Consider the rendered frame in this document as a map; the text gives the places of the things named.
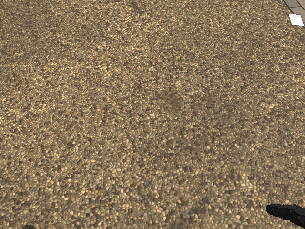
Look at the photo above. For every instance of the right robot hand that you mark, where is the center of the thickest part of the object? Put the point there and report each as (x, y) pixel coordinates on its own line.
(293, 213)

